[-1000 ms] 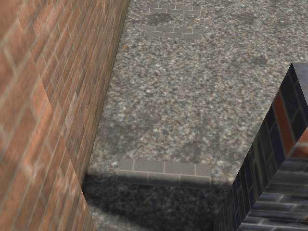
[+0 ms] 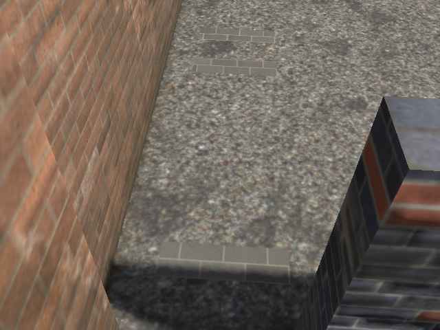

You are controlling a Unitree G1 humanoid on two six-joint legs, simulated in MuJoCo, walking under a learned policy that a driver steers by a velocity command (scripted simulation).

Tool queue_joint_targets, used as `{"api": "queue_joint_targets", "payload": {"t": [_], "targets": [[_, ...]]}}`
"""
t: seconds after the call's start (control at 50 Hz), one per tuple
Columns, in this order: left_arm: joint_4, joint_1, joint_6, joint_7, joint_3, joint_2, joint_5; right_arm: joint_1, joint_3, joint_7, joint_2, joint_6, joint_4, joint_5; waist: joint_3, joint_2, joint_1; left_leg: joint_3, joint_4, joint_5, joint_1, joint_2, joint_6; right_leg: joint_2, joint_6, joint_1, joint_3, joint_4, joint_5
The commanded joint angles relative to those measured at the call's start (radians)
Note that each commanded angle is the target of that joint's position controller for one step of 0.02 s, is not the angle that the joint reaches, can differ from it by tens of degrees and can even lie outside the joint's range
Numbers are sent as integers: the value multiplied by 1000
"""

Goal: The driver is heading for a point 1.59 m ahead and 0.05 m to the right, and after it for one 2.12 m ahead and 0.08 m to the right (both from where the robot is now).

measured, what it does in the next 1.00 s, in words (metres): goes down: left foot 0.04 m lower, then left foot 0.37 m lower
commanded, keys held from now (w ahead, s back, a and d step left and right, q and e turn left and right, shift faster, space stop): no key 0.04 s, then w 0.96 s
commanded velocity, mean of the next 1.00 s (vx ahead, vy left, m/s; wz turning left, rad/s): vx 0.36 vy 0.00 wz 0.00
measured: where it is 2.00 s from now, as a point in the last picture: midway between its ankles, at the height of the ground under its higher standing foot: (233, 280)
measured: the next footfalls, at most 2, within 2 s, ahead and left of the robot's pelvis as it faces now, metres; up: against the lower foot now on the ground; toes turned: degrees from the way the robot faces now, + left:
left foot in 0.48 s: +0.17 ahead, +0.21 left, -0.04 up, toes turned +5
left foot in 1.00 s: +0.48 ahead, +0.13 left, -0.41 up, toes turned +3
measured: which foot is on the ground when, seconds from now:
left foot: down 0.00-0.10, up 0.12-0.46, down 0.48-0.72, up 0.74-0.98, down 1.00-1.00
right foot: down 0.00-0.88, up 0.90-1.00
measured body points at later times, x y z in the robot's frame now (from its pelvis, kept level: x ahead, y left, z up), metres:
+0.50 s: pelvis +0.09 +0.05 -0.09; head +0.09 +0.08 +0.36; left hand -0.09 +0.24 -0.24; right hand +0.17 -0.17 -0.22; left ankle +0.15 +0.20 -0.74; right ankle -0.04 -0.05 -0.73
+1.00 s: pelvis +0.37 +0.06 -0.34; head +0.39 +0.07 +0.11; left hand +0.18 +0.28 -0.45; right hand +0.36 -0.20 -0.47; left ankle +0.43 +0.09 -1.10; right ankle +0.20 -0.07 -0.71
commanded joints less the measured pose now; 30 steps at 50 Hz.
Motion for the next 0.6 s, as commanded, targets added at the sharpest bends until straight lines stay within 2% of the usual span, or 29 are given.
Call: {"api": "queue_joint_targets", "payload": {"t": [0.02, 0.04, 0.06, 0.08, 0.1, 0.12, 0.14, 0.16, 0.18, 0.2, 0.22, 0.24, 0.26, 0.3, 0.32, 0.34, 0.36, 0.38, 0.4, 0.42, 0.44, 0.46, 0.48, 0.5, 0.52, 0.54, 0.56, 0.58, 0.6], "targets": [[12, 74, -10, 1, 1, 63, -4, 51, -12, 5, -93, -4, -14, 1, 81, 45, 12, 42, -62, 57, 9, -16, 64, -56, 89, -97, 74, -147, 61], [17, 80, -11, 1, -1, 66, -5, 56, -13, 5, -93, -2, -13, 1, 80, 46, 10, 45, -57, 59, 9, -16, 65, -54, 90, -94, 74, -145, 76], [21, 95, -11, 5, 3, 84, -7, 69, -19, 2, -104, 1, -13, 0, 77, 45, 10, 47, -56, 9, 13, -15, 69, -57, 84, -97, 83, -162, -3], [18, 102, -12, 14, 14, 118, -4, 73, -30, -6, -130, 2, -21, -6, 90, 38, 10, 49, -46, -79, 6, -19, 78, -66, 64, -117, 102, -179, -140], [4, 80, -13, 27, 25, 145, 4, 71, -41, -17, -147, 5, -41, -21, 100, 6, -1, 47, -23, -177, -3, -18, 99, -83, 21, -152, 134, -187, -246], [-62, 114, 36, 43, -21, -19, 68, -58, -66, -141, -183, 54, -23, 21, 40, 88, 64, 97, 168, -123, -88, -52, 63, -220, -38, 12, 265, -157, 288], [-52, 137, 52, 45, -5, 31, 59, -25, -58, -179, -135, 66, -33, 50, 8, -11, 49, 85, 258, -198, -171, -38, 64, -266, -70, 99, 295, -139, 465], [-7, 226, -2, 40, 51, 238, 16, 197, -22, -104, -39, 40, -33, -48, 127, -222, 17, -35, 367, -109, -137, 39, 94, -303, -184, -98, 378, -227, -187], [-48, 135, -31, 57, 38, 196, 27, 95, -24, -96, -36, 22, -70, -86, 197, -100, 14, -60, 438, -83, -244, 23, 98, -356, -250, -168, 490, -264, -324], [-31, 178, -45, 79, 25, 138, 51, 22, -31, -93, -56, 7, -117, -92, 206, -56, 48, -89, 554, -85, -403, 14, 101, -400, -295, -92, 550, -237, -303], [10, 276, -59, 97, 7, 84, 62, -23, -29, -98, -51, -9, -154, -96, 185, -36, 82, -123, 654, -62, -553, 15, 109, -414, -318, 23, 561, -177, -200], [26, 325, -71, 104, 1, 60, 61, -30, -28, -97, -41, -24, -160, -86, 165, 9, 97, -129, 634, 3, -668, 5, 111, -398, -305, 117, 510, -101, -89], [45, 359, -78, 111, -16, 16, 61, -72, -24, -94, -33, -29, -181, -85, 136, 17, 103, -109, 612, 62, -692, 1, 114, -367, -281, 135, 457, -37, -22], [47, 361, -74, 112, -38, -2, 65, -89, -26, -78, -42, -24, -191, -87, 100, -33, 83, -34, 611, 100, -627, -8, 116, -308, -246, -7, 384, 48, -20], [22, 328, -67, 105, -53, -1, 74, -62, -28, -71, -52, -20, -196, -104, 89, -60, 42, -1, 687, 91, -516, -23, 123, -284, -237, -157, 359, 56, 25], [6, 303, -66, 97, -55, 22, 78, -11, -31, -59, -55, -19, -187, -105, 90, -71, 12, 24, 730, 77, -451, -44, 122, -279, -242, -269, 343, 82, 44], [6, 312, -60, 90, -52, 45, 76, 25, -38, -44, -61, -21, -184, -101, 80, -49, -3, 44, 748, 22, -401, -62, 121, -279, -232, -331, 322, 126, 43], [4, 308, -61, 84, -52, 64, 84, 38, -40, -44, -61, -30, -180, -92, 76, -50, -16, 54, 771, 12, -343, -68, 117, -276, -227, -404, 307, 162, 21], [-13, 289, -62, 81, -46, 87, 72, 64, -41, -43, -68, -42, -177, -87, 68, -34, -31, 53, 777, -20, -279, -76, 106, -287, -223, -460, 311, 198, 28], [32, 370, -69, 99, -59, 25, 81, -65, -42, -40, -89, -41, -207, -108, 108, -59, 42, -99, 673, 153, -562, 8, 101, -345, -184, -234, 371, 320, -8], [77, 531, -69, 127, -69, -25, 51, -181, -41, -39, -90, -38, -239, -130, 68, -100, 144, -112, 494, 263, -839, 31, 99, -330, -175, 82, 413, 406, -93], [117, 630, -67, 150, -84, -80, 39, -287, -36, -32, -76, -41, -267, -126, 93, -121, 198, -95, 398, 317, -952, 42, 105, -323, -165, 185, 471, 465, -113], [107, 629, -52, 153, -76, -71, 39, -295, -34, -27, -69, -52, -290, -109, 123, -91, 187, -36, 364, 254, -832, 13, 116, -312, -155, 43, 459, 510, -69], [71, 559, -39, 142, -61, -46, 29, -231, -43, -21, -87, -57, -283, -80, 101, -63, 133, 18, 301, 203, -622, -25, 134, -265, -136, -153, 365, 569, -54], [38, 479, -32, 115, -64, -48, 29, -71, -73, -28, -167, -62, -228, -60, 110, 145, 33, -91, 167, 17, -357, -5, 195, -142, -66, -476, 197, 716, -159], [-62, 306, -32, 92, -43, 4, 42, 144, -91, -47, -253, -60, -176, -36, -1, 318, -87, -278, -69, -291, -25, 65, 254, -16, 8, -702, 11, 834, -241], [-97, 247, -56, 80, -67, -48, 47, 271, -99, -53, -276, -60, -169, -42, -71, 280, -176, -512, -129, -509, 249, 151, 322, 34, 36, -925, 11, 1032, -210], [-138, 101, -74, 69, -73, -60, 40, 312, -85, -62, -236, -68, -167, -20, -27, 293, -240, -612, -129, -598, 247, 184, 324, 7, -9, -1035, 70, 1025, -85], [-170, -12, -83, 78, -56, -32, 37, 200, -70, -58, -207, -78, -192, -26, 67, 215, -200, -605, -78, -634, 74, 194, 340, -52, -30, -1009, 113, 959, 15]]}}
